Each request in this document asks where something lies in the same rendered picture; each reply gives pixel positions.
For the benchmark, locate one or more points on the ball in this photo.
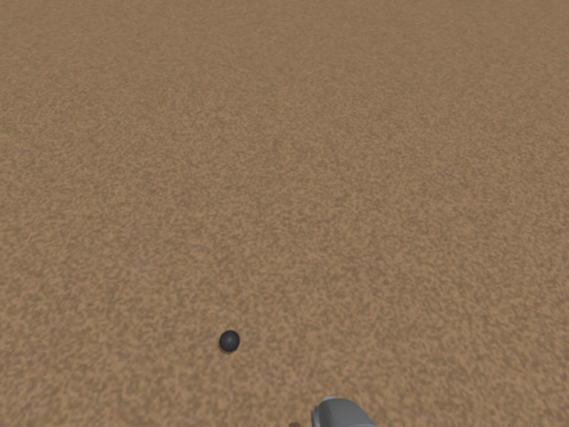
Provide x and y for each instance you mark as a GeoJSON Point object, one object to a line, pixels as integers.
{"type": "Point", "coordinates": [229, 340]}

